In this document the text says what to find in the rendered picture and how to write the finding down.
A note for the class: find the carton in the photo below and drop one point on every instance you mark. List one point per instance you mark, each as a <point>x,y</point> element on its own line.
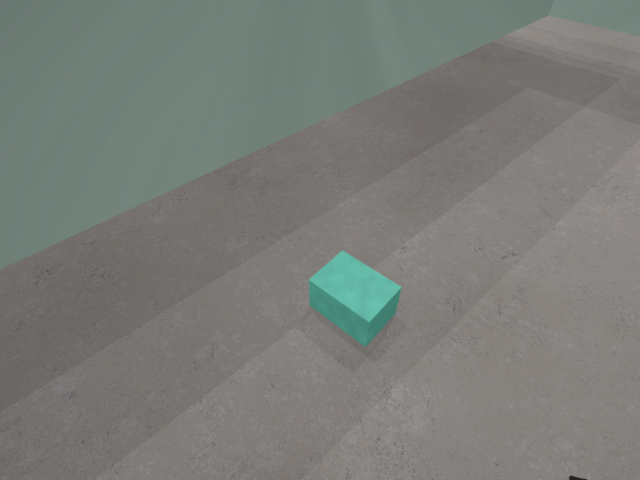
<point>354,297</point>

